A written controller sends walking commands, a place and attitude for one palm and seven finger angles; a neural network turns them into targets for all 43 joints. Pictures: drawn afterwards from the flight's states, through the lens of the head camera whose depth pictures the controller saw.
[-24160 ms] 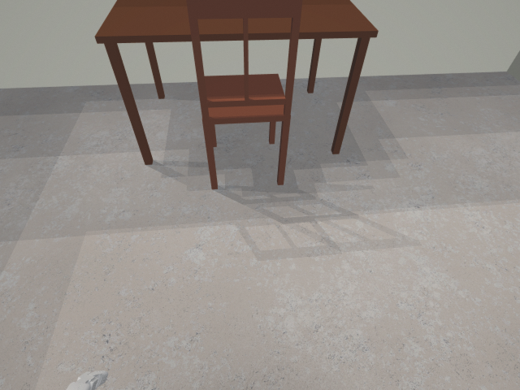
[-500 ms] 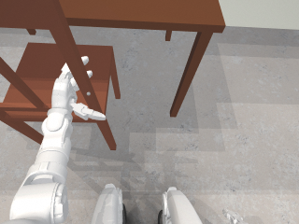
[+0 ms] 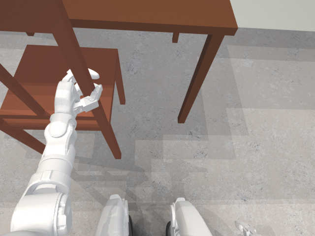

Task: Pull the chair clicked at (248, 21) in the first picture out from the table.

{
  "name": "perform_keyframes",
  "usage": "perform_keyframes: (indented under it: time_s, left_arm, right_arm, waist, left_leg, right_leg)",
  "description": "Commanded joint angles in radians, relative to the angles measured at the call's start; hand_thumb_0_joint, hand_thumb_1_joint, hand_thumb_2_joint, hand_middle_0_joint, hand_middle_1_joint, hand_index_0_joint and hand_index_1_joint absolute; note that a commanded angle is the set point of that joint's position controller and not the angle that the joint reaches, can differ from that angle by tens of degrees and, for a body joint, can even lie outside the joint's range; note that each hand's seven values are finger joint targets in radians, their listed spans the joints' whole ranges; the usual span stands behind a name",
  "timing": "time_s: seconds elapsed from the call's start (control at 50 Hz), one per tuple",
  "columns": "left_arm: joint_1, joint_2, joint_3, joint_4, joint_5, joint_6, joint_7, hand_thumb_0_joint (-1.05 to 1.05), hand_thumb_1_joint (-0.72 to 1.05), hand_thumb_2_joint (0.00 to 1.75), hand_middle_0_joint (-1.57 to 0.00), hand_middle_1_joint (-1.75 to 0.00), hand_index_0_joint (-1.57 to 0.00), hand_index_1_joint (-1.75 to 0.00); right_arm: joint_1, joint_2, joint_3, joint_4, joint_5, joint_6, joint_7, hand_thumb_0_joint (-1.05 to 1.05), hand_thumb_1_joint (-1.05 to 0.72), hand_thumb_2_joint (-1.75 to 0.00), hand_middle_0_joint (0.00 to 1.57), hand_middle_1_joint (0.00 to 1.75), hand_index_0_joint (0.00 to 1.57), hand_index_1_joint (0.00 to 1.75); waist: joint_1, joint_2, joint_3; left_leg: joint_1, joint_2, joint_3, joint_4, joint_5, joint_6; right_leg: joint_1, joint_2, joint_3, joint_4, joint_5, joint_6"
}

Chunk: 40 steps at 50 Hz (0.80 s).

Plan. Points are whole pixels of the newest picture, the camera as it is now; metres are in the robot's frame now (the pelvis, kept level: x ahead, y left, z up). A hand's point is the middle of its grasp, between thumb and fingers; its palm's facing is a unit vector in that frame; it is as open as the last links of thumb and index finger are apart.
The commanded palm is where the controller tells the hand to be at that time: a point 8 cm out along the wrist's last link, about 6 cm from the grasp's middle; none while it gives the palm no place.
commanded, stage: hook a spindle and tug to test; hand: left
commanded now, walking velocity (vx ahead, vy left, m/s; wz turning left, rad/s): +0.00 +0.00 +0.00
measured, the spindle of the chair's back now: (10, 82) +0.49 +0.34 +0.04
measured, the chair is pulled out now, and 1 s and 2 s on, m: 0.00 0.07 0.20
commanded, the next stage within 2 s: step backward, pulling the chair out in 0.64 s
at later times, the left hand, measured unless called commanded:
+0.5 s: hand (90, 113) +0.41 +0.15 +0.03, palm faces -0.06 -1.00 -0.04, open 5.9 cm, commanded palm +0.39 +0.19 +0.03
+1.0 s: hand (91, 116) +0.39 +0.14 +0.06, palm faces +0.08 -1.00 -0.05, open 5.7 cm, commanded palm +0.38 +0.19 +0.05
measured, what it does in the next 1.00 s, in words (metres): rises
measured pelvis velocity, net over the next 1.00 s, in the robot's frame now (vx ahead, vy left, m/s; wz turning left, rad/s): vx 0.02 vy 0.00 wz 0.01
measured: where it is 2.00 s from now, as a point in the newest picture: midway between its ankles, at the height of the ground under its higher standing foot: outside the picture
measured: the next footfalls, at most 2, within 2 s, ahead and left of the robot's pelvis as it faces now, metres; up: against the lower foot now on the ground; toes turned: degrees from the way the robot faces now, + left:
none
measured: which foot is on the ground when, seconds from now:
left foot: down 0.00-1.00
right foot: down 0.00-1.00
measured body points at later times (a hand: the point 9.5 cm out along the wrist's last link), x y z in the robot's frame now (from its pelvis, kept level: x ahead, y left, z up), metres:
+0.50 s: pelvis +0.01 +0.00 +0.01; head +0.13 +0.01 +0.44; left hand +0.41 +0.20 +0.03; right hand +0.12 -0.25 -0.11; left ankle +0.05 +0.11 -0.61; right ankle +0.00 -0.12 -0.61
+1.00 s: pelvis +0.02 +0.00 +0.09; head +0.09 +0.01 +0.53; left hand +0.38 +0.19 +0.06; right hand +0.11 -0.24 -0.03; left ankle +0.05 +0.11 -0.61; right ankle +0.00 -0.12 -0.61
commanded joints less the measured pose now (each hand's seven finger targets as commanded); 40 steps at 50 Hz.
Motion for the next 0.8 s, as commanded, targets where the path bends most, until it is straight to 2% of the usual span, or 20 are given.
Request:
perform_keyframes:
  time_s: [0.0,0.04,0.08,0.1,0.16,0.2,0.26,0.3,0.34,0.42,0.46,0.48,0.56,0.6,0.64,0.7,0.72,0.74,0.76,0.78]
  left_arm:
    - [-0.276,0.144,0.033,-0.226,-0.015,-0.060,0.004,0.00,0.90,0.90,-0.50,-1.45,-0.50,-1.45]
    - [-0.236,0.148,0.034,-0.258,-0.016,-0.063,0.004,0.00,0.90,0.90,-0.50,-1.45,-0.50,-1.45]
    - [-0.188,0.157,0.036,-0.276,-0.007,-0.063,0.009,0.00,0.90,0.90,-0.50,-1.45,-0.50,-1.45]
    - [-0.189,0.132,0.013,-0.289,-0.007,-0.062,0.010,0.00,0.90,0.90,-0.50,-1.45,-0.50,-1.45]
    - [-0.130,0.149,0.030,-0.315,-0.012,-0.064,0.009,0.00,0.90,0.90,-0.50,-1.45,-0.50,-1.45]
    - [-0.125,0.127,0.009,-0.342,-0.020,-0.066,0.004,0.00,0.90,0.90,-0.50,-1.45,-0.50,-1.45]
    - [-0.068,0.106,-0.009,-0.386,-0.027,-0.071,-0.001,0.00,0.90,0.90,-0.50,-1.45,-0.50,-1.45]
    - [-0.039,0.092,-0.021,-0.424,-0.035,-0.071,-0.001,0.00,0.90,0.90,-0.50,-1.45,-0.50,-1.45]
    - [-0.016,0.073,-0.039,-0.439,-0.041,-0.071,-0.001,0.00,0.90,0.90,-0.50,-1.45,-0.50,-1.45]
    - [-0.056,0.047,-0.079,-0.456,-0.037,-0.075,0.004,0.00,0.90,0.90,-0.50,-1.45,-0.50,-1.45]
    - [-0.019,0.057,-0.061,-0.451,-0.039,-0.078,0.004,0.00,0.90,0.90,-0.50,-1.45,-0.50,-1.45]
    - [-0.026,0.059,-0.059,-0.449,-0.041,-0.080,0.003,0.00,0.90,0.90,-0.50,-1.45,-0.50,-1.45]
    - [-0.023,0.058,-0.065,-0.461,-0.040,-0.080,-0.005,0.00,0.90,0.90,-0.50,-1.45,-0.50,-1.45]
    - [-0.033,0.049,-0.076,-0.455,-0.041,-0.074,-0.008,0.00,0.90,0.90,-0.50,-1.45,-0.50,-1.45]
    - [-0.077,0.064,-0.068,-0.450,-0.041,-0.073,-0.008,0.00,0.90,0.90,-0.50,-1.45,-0.50,-1.45]
    - [-0.066,0.062,-0.069,-0.457,-0.044,-0.070,-0.013,0.00,0.90,0.90,-0.50,-1.45,-0.50,-1.45]
    - [-0.096,0.008,-0.124,-0.456,-0.043,-0.067,-0.015,0.00,0.90,0.90,-0.50,-1.45,-0.50,-1.45]
    - [-0.234,0.339,0.014,-0.651,0.066,0.036,0.114,0.00,0.90,0.90,-0.50,-1.45,-0.50,-1.45]
    - [-0.197,0.227,-0.059,-0.673,0.066,0.098,0.162,0.00,0.90,0.90,-0.50,-1.45,-0.50,-1.45]
    - [-0.123,0.179,-0.083,-0.667,0.063,0.137,0.184,0.00,0.90,0.90,-0.50,-1.45,-0.50,-1.45]
  right_arm:
    - [0.102,-0.163,-0.057,-0.084,-0.002,-0.025,-0.009,0.00,-0.90,-0.90,0.20,0.30,0.20,0.30]
    - [0.099,-0.163,-0.058,-0.094,0.000,-0.024,-0.007,0.00,-0.90,-0.90,0.20,0.30,0.20,0.30]
    - [0.095,-0.160,-0.058,-0.100,-0.001,-0.019,-0.004,0.00,-0.90,-0.90,0.20,0.30,0.20,0.30]
    - [0.091,-0.155,-0.057,-0.102,0.000,-0.018,-0.002,0.00,-0.90,-0.90,0.20,0.30,0.20,0.30]
    - [0.088,-0.156,-0.057,-0.109,0.001,-0.017,0.000,0.00,-0.90,-0.90,0.20,0.30,0.20,0.30]
    - [0.082,-0.153,-0.058,-0.112,0.003,-0.018,-0.001,0.00,-0.90,-0.90,0.20,0.30,0.20,0.30]
    - [0.077,-0.152,-0.061,-0.119,0.005,-0.021,0.000,0.00,-0.90,-0.90,0.20,0.30,0.20,0.30]
    - [0.071,-0.151,-0.063,-0.122,0.006,-0.022,0.001,0.00,-0.90,-0.90,0.20,0.30,0.20,0.30]
    - [0.067,-0.150,-0.064,-0.124,0.008,-0.025,0.000,0.00,-0.90,-0.90,0.20,0.30,0.20,0.30]
    - [0.058,-0.150,-0.065,-0.113,0.009,-0.034,-0.007,0.00,-0.90,-0.90,0.20,0.30,0.20,0.30]
    - [0.051,-0.151,-0.064,-0.113,0.008,-0.038,-0.009,0.00,-0.90,-0.90,0.20,0.30,0.20,0.30]
    - [0.048,-0.150,-0.064,-0.111,0.008,-0.039,-0.011,0.00,-0.90,-0.90,0.20,0.30,0.20,0.30]
    - [0.036,-0.149,-0.063,-0.112,0.007,-0.046,-0.013,0.00,-0.90,-0.90,0.20,0.30,0.20,0.30]
    - [0.029,-0.148,-0.062,-0.114,0.009,-0.048,-0.016,0.00,-0.90,-0.90,0.20,0.30,0.20,0.30]
    - [0.027,-0.151,-0.060,-0.108,0.009,-0.052,-0.021,0.00,-0.90,-0.90,0.20,0.30,0.20,0.30]
    - [0.022,-0.150,-0.060,-0.114,0.009,-0.057,-0.023,0.00,-0.90,-0.90,0.20,0.30,0.20,0.30]
    - [0.025,-0.145,-0.060,-0.113,0.009,-0.061,-0.022,0.00,-0.90,-0.90,0.20,0.30,0.20,0.30]
    - [0.086,-0.130,-0.051,-0.197,0.072,0.017,-0.056,0.00,-0.90,-0.90,0.20,0.30,0.20,0.30]
    - [0.068,-0.108,-0.047,-0.226,0.082,0.033,-0.082,0.00,-0.90,-0.90,0.20,0.30,0.20,0.30]
    - [0.080,-0.106,-0.045,-0.226,0.082,0.036,-0.094,0.00,-0.90,-0.90,0.20,0.30,0.20,0.30]
  waist:
    - [0.003,0.050,-0.493]
    - [0.018,0.067,-0.510]
    - [0.028,0.051,-0.503]
    - [0.017,0.048,-0.487]
    - [0.033,0.039,-0.484]
    - [0.025,0.024,-0.476]
    - [0.040,0.069,-0.485]
    - [0.042,0.056,-0.488]
    - [0.038,0.056,-0.472]
    - [0.016,0.034,-0.422]
    - [0.029,0.029,-0.437]
    - [0.025,0.018,-0.428]
    - [0.034,0.048,-0.450]
    - [0.028,0.029,-0.433]
    - [0.020,0.040,-0.432]
    - [0.028,0.042,-0.455]
    - [0.007,0.041,-0.452]
    - [0.091,0.094,-0.736]
    - [0.071,0.153,-0.671]
    - [0.068,0.127,-0.636]
  left_leg:
    - [0.494,-0.044,-0.064,-0.127,0.356,0.001]
    - [0.517,-0.043,-0.066,-0.134,0.387,-0.002]
    - [0.507,-0.044,-0.060,-0.136,0.389,-0.003]
    - [0.505,-0.044,-0.057,-0.138,0.380,0.000]
    - [0.493,-0.045,-0.051,-0.141,0.390,-0.001]
    - [0.486,-0.046,-0.049,-0.143,0.378,0.001]
    - [0.540,-0.044,-0.054,-0.148,0.422,-0.006]
    - [0.553,-0.043,-0.056,-0.151,0.431,-0.005]
    - [0.562,-0.041,-0.058,-0.152,0.440,-0.005]
    - [0.545,-0.042,-0.067,-0.148,0.398,-0.001]
    - [0.539,-0.045,-0.065,-0.147,0.389,-0.003]
    - [0.530,-0.046,-0.063,-0.146,0.382,-0.001]
    - [0.545,-0.048,-0.066,-0.138,0.397,-0.003]
    - [0.533,-0.048,-0.066,-0.141,0.367,-0.003]
    - [0.530,-0.048,-0.070,-0.134,0.358,-0.001]
    - [0.529,-0.049,-0.066,-0.134,0.360,-0.001]
    - [0.534,-0.049,-0.072,-0.129,0.358,0.001]
    - [0.892,-0.024,-0.033,-0.342,0.380,0.017]
    - [0.956,-0.043,-0.025,-0.384,0.430,0.021]
    - [0.947,-0.042,-0.025,-0.390,0.473,0.022]
  right_leg:
    - [0.145,0.036,0.036,-0.185,0.380,-0.015]
    - [0.153,0.035,0.034,-0.178,0.399,-0.018]
    - [0.173,0.036,0.039,-0.179,0.413,-0.018]
    - [0.173,0.036,0.039,-0.186,0.414,-0.015]
    - [0.208,0.036,0.043,-0.186,0.439,-0.016]
    - [0.216,0.035,0.044,-0.190,0.440,-0.014]
    - [0.199,0.034,0.038,-0.185,0.451,-0.019]
    - [0.212,0.034,0.036,-0.190,0.459,-0.019]
    - [0.199,0.033,0.034,-0.192,0.462,-0.018]
    - [0.169,0.032,0.031,-0.195,0.422,-0.019]
    - [0.180,0.029,0.031,-0.193,0.420,-0.017]
    - [0.184,0.029,0.032,-0.195,0.422,-0.016]
    - [0.176,0.026,0.034,-0.184,0.426,-0.019]
    - [0.175,0.025,0.033,-0.191,0.403,-0.018]
    - [0.153,0.026,0.036,-0.188,0.390,-0.018]
    - [0.172,0.024,0.039,-0.188,0.399,-0.018]
    - [0.150,0.026,0.035,-0.185,0.389,-0.017]
    - [0.613,-0.039,0.136,-0.364,0.437,-0.017]
    - [0.643,-0.029,0.121,-0.427,0.579,-0.014]
    - [0.657,-0.036,0.111,-0.442,0.670,-0.008]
